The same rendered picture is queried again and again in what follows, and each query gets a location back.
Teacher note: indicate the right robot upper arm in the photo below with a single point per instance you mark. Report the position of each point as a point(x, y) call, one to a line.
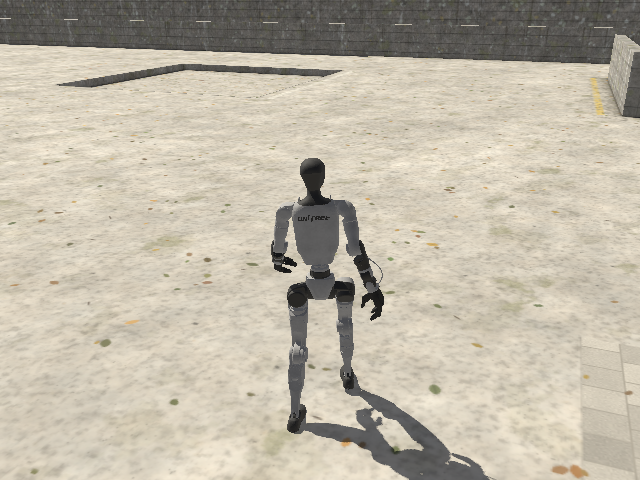
point(350, 223)

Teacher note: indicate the robot left forearm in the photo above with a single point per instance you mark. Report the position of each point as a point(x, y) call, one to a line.
point(277, 258)

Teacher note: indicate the left robot upper arm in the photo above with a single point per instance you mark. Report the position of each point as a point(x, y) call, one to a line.
point(283, 214)

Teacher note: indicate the robot head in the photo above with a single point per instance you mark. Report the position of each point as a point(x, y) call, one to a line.
point(312, 171)

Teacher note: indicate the robot right forearm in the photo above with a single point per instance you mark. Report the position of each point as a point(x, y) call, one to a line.
point(365, 271)

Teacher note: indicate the right robot hand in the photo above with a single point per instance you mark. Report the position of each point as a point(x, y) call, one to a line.
point(378, 300)

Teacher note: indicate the left robot hand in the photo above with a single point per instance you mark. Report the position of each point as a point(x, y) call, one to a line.
point(288, 261)

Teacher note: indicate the robot right foot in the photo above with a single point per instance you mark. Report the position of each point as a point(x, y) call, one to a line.
point(348, 381)

